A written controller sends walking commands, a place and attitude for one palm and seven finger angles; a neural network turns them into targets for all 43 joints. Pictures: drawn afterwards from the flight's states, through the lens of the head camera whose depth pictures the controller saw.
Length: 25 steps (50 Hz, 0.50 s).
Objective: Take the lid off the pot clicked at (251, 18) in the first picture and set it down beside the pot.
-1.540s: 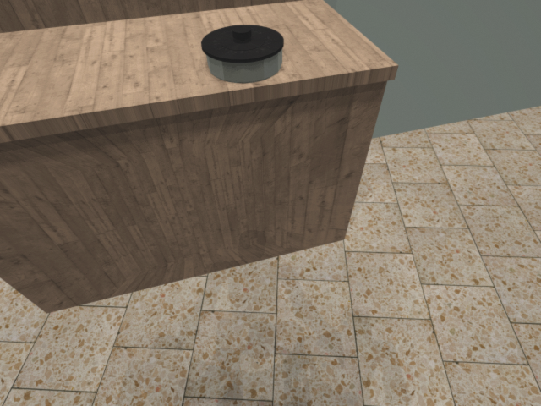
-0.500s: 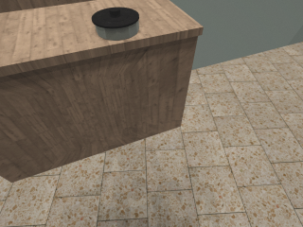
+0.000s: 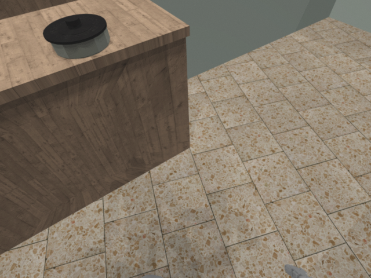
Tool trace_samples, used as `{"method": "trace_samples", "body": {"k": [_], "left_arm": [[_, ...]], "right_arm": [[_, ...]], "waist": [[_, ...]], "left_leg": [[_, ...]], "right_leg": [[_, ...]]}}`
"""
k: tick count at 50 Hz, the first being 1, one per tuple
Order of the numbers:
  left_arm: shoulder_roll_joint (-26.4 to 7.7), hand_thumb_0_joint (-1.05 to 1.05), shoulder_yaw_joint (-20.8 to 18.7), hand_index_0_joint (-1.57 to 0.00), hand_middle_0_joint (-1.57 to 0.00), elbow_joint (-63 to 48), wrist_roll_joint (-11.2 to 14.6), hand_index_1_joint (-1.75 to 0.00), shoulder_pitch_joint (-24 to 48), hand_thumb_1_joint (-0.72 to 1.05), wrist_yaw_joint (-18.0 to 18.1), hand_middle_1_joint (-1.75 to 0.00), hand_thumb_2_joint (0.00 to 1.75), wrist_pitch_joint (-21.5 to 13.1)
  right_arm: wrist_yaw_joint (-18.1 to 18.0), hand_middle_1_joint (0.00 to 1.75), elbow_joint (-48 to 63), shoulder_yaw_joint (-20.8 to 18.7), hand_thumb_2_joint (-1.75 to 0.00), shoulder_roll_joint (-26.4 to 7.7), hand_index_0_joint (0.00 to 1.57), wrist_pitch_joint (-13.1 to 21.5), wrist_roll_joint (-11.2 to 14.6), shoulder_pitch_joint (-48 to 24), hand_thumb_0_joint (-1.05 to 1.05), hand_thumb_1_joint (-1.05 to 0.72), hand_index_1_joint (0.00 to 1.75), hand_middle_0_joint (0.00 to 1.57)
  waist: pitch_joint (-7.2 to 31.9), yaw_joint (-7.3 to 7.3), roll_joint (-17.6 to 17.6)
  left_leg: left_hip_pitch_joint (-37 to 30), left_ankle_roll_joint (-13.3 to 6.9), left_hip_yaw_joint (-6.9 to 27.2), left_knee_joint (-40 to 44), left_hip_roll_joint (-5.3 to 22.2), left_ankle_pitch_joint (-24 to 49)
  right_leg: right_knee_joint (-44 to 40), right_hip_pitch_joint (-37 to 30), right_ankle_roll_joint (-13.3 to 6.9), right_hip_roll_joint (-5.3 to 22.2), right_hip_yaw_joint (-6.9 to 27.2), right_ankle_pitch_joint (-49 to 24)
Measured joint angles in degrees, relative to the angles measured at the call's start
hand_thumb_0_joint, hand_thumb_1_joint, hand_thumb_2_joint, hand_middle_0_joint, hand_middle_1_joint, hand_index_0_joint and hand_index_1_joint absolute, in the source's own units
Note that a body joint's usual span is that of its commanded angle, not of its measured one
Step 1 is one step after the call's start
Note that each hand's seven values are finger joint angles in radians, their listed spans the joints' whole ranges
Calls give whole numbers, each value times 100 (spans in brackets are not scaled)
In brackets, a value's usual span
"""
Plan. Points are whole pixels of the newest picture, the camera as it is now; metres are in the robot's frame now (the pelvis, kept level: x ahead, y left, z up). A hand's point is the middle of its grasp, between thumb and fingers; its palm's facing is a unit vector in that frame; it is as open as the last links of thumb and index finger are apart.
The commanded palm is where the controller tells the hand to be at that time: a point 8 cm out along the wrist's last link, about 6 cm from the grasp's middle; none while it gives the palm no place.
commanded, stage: walk to a spot facing it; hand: left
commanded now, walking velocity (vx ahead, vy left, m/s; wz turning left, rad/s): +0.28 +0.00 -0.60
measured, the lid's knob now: (72, 20) +0.81 +0.48 +0.15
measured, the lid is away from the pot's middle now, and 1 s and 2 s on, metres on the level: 0.00 0.00 0.00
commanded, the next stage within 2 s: turn to face it in 0.74 s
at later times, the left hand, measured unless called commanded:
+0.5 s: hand (162, 213) +0.31 +0.12 -0.17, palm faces -0.40 -0.89 -0.19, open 7.4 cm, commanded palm none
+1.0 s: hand (193, 185) +0.41 +0.04 -0.18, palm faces -0.37 -0.91 -0.19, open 7.3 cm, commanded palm none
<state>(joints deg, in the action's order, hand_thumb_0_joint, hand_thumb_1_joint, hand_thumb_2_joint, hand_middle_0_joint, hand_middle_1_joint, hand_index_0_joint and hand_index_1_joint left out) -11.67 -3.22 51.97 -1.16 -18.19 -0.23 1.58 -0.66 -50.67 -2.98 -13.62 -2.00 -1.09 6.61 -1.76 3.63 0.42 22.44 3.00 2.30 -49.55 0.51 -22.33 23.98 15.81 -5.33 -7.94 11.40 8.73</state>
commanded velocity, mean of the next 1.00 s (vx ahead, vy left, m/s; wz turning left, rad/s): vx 0.23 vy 0.00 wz -0.27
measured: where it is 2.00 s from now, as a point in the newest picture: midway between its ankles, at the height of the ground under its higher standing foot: (239, 256)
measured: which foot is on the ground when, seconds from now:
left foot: up 0.00-0.12, down 0.14-0.54, up 0.56-0.98, down 1.00-1.00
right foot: down 0.00-0.12, up 0.14-0.54, down 0.56-1.00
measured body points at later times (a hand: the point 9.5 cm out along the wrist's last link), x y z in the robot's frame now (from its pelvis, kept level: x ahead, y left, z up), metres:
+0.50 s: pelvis +0.11 -0.03 -0.02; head +0.17 -0.04 +0.43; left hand +0.33 +0.16 -0.16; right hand -0.04 -0.24 -0.15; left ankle +0.00 +0.15 -0.74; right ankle +0.22 -0.18 -0.71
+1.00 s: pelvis +0.29 -0.12 -0.01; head +0.29 -0.10 +0.44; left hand +0.43 +0.08 -0.17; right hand +0.26 -0.35 -0.15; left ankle +0.38 -0.05 -0.75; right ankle +0.23 -0.18 -0.75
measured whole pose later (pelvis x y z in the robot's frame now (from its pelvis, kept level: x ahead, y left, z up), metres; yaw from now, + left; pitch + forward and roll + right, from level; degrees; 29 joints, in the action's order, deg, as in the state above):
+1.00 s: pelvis +0.29 -0.12 -0.01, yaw -25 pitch -1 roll -2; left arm -11.4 -2.3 56.4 -0.8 -16.5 0.1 -1.5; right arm 0.0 -55.2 -1.1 -8.6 2.7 -1.1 13.8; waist 0.5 0.2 0.4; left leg 19.4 0.8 -4.3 -32.8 3.8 -11.5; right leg 26.9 9.8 -3.6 -4.9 -3.0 16.4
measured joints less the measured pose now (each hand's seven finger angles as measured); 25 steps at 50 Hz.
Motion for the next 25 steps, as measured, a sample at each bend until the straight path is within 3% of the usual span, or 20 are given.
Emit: {"method": "trace_samples", "body": {"k": [5,7,10,12,16,18,21,25], "left_arm": [[-143,1,-40,-20,-20,-73,-13,-30,-80,91,-30,-30,90,10],[-174,1,-68,-20,-20,-112,11,-30,-152,91,-57,-30,90,28],[-342,1,-176,-20,-20,-48,-40,-30,4,91,-163,-30,90,64],[-443,1,-215,-20,-20,-77,-78,-29,101,91,-237,-30,90,50],[-535,1,-209,-20,-20,-179,-97,-29,331,91,-332,-30,90,26],[-516,1,-167,-20,-19,-191,-93,-29,492,91,-357,-30,90,48],[-445,1,-85,-19,-19,-194,-73,-29,793,92,-398,-30,90,77],[-336,1,21,-19,-19,-249,-39,-29,1236,92,-429,-30,90,51]], "right_arm": [[46,30,147,46,-90,64,20,163,39,139,0,-91,30,20],[30,30,268,90,-90,23,20,305,33,299,0,-91,30,20],[10,30,244,153,-90,124,20,397,-20,564,0,-91,30,20],[16,30,168,202,-90,165,20,438,-36,847,0,-91,30,20],[-20,30,-94,261,-90,194,20,542,-15,1334,0,-91,30,20],[-40,30,-224,272,-90,192,20,592,-13,1539,0,-91,30,20],[-50,30,-390,276,-90,176,20,625,-32,1808,0,-91,30,20],[-29,30,-604,241,-90,112,20,598,-61,2091,0,-91,30,20]], "waist": [[202,77,-126],[327,-16,1],[256,-176,-202],[254,-215,-276],[170,-238,-347],[75,-286,-324],[-105,-414,-260],[-362,-642,-135]], "left_leg": [[-595,-181,-25,1475,-203,-11],[-1046,-374,116,2454,-92,-25],[-1171,-405,-13,2435,-126,535],[-1411,-358,-124,2643,-52,534],[-1881,-255,-473,3002,100,457],[-2106,-212,-662,3085,186,350],[-2442,-107,-954,3155,321,142],[-2813,111,-1316,2960,533,-307]], "right_leg": [[51,49,95,-105,313,51],[618,321,185,-272,195,682],[2283,1016,431,127,-528,1459],[3204,1492,530,402,-838,1199],[4191,2283,635,895,-1059,550],[4115,2498,642,1071,-1170,355],[3333,2547,586,1197,-1401,156],[2014,2121,340,1080,-1725,242]]}}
